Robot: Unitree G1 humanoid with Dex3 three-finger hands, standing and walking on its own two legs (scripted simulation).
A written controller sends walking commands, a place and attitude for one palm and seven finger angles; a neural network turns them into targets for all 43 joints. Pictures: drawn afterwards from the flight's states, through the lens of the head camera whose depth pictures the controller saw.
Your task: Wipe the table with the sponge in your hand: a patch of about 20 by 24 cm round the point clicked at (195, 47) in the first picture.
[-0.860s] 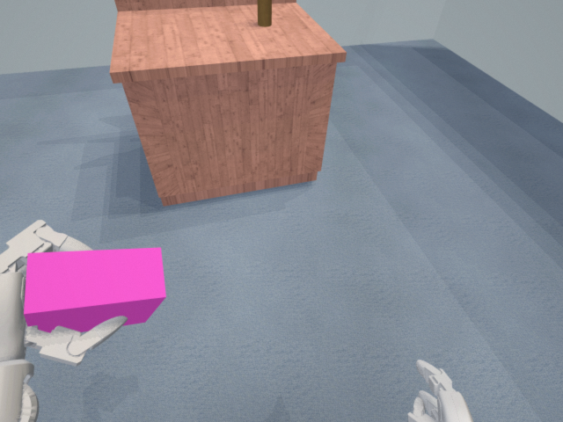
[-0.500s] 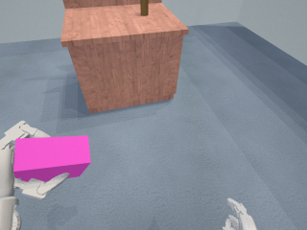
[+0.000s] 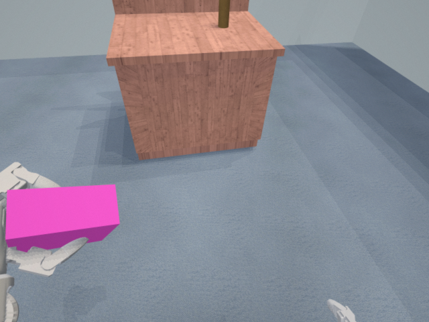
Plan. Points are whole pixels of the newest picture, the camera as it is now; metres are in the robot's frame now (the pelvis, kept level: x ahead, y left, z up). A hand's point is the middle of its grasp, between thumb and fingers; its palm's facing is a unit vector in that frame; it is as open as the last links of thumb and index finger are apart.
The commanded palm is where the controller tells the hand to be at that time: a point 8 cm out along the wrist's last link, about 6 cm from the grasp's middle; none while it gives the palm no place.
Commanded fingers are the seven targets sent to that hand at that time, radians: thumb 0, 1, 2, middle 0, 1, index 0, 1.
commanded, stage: walk to a spot facing it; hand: left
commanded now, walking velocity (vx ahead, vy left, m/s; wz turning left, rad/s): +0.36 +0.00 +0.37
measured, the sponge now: (78, 218) +0.22 +0.21 +0.16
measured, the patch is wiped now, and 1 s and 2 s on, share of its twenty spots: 0.00 0.00 0.00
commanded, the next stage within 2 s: none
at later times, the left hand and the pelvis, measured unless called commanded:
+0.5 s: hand (48, 179) +0.28 +0.27 +0.17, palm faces +0.57 -0.71 -0.42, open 9.9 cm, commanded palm +0.22 +0.30 +0.20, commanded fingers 0.00 0.10 1.30 -1.20 -1.60 -1.20 -1.60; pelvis +0.11 -0.01 +0.00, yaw +10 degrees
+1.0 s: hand (105, 124) +0.41 +0.22 +0.18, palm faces +0.58 -0.67 -0.47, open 9.9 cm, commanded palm +0.34 +0.26 +0.20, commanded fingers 0.00 0.10 1.30 -1.20 -1.60 -1.20 -1.60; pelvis +0.27 -0.06 +0.02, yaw +18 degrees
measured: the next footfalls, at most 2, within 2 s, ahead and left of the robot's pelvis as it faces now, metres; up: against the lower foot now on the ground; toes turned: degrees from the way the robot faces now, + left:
left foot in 0.44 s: +0.18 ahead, +0.13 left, +0.00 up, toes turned +20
right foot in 0.76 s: +0.32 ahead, -0.15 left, +0.00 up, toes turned +3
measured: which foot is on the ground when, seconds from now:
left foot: down 0.00-0.14, up 0.16-0.42, down 0.44-0.76, up 0.78-1.00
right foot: down 0.00-0.44, up 0.46-0.74, down 0.76-1.00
